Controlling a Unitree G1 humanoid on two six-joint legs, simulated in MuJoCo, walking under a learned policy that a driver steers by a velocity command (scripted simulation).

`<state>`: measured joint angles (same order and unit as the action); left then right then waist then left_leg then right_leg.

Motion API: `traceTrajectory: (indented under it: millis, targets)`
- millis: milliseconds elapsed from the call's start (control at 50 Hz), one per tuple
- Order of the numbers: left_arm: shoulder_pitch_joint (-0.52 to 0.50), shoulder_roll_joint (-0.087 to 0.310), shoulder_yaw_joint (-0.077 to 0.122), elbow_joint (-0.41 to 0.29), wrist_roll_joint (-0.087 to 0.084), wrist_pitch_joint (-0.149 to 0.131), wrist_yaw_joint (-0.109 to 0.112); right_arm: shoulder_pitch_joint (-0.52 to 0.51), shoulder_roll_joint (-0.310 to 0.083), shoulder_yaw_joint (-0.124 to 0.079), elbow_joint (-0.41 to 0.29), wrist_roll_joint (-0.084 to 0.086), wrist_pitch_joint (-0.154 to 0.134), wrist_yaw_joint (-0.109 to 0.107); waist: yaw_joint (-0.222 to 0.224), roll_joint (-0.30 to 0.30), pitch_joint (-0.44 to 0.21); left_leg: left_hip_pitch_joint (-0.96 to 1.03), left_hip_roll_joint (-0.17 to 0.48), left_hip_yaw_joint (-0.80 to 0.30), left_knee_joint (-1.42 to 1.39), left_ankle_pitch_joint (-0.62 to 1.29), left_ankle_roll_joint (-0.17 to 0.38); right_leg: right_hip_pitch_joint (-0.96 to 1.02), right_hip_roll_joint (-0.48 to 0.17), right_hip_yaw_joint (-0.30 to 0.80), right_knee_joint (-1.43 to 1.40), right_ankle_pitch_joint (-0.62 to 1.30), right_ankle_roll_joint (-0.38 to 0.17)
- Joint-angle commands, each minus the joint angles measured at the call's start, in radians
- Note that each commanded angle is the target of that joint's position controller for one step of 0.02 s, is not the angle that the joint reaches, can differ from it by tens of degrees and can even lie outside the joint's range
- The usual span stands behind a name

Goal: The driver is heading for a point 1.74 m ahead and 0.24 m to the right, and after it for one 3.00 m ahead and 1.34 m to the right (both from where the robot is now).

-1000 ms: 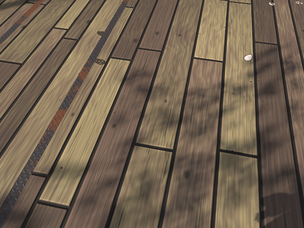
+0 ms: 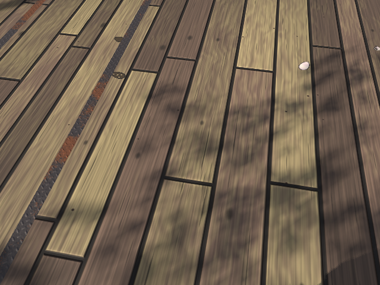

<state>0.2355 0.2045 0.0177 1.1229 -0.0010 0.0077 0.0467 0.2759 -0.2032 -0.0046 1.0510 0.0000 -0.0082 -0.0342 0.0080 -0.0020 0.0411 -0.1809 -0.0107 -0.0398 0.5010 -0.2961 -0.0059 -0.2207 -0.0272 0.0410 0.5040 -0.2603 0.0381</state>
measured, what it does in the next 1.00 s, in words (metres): stands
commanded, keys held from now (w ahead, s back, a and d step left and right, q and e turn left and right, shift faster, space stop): no key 0.98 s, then w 0.02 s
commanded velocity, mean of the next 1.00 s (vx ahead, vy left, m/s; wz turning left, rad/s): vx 0.00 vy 0.00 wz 0.00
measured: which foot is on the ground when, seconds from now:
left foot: down 0.00-1.00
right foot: down 0.00-1.00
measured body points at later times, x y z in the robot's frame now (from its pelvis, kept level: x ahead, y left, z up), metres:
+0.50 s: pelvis +0.00 -0.01 +0.00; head +0.01 -0.01 +0.45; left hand +0.00 +0.23 -0.16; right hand -0.01 -0.24 -0.16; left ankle -0.02 +0.13 -0.74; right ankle +0.01 -0.14 -0.74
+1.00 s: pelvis +0.00 -0.01 +0.00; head +0.01 -0.01 +0.45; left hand -0.01 +0.22 -0.16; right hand -0.02 -0.24 -0.16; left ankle -0.02 +0.13 -0.74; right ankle +0.01 -0.14 -0.74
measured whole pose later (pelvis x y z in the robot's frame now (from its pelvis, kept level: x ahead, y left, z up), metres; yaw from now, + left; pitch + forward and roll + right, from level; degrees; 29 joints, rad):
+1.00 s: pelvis +0.00 -0.01 +0.00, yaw +0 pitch -1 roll +0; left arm 0.31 0.16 0.01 1.10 0.00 0.00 0.05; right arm 0.33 -0.16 0.00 1.09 0.00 -0.01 -0.04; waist 0.00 0.00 0.04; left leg -0.20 0.00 -0.04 0.52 -0.30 -0.02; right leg -0.24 -0.01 0.03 0.52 -0.27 0.02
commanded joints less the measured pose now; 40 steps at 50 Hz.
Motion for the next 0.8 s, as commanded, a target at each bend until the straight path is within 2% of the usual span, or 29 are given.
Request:
traceTrajectory:
  millis: [20, 800]
  targets:
    - [0.052, 0.097, 0.013, -0.018, 0.000, -0.005, 0.003, 0.056, -0.094, -0.015, -0.013, 0.000, -0.005, -0.003, -0.001, 0.001, 0.016, -0.060, 0.012, -0.002, -0.100, 0.133, 0.015, 0.015, 0.010, -0.021, -0.071, 0.130, -0.019]
    - [0.143, 0.052, 0.005, -0.036, -0.004, -0.011, 0.005, 0.131, -0.047, -0.011, 0.032, 0.004, -0.002, -0.011, -0.007, 0.001, 0.037, -0.079, 0.010, 0.011, -0.088, 0.112, 0.004, -0.009, 0.018, -0.022, -0.068, 0.109, -0.032]
Velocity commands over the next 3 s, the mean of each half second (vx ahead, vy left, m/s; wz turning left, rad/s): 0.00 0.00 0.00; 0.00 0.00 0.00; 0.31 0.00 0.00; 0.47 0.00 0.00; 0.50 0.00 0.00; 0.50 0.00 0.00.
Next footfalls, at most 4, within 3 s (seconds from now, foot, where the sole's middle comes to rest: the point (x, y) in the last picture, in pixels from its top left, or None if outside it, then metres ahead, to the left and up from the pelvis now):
1.68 left None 0.44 0.09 -0.77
2.26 right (238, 223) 0.75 -0.15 -0.77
2.82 left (180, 158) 1.07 0.08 -0.77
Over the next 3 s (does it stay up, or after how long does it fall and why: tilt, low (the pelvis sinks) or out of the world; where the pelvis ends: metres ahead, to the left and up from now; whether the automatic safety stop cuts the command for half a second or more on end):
stays up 0.98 0.00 0.00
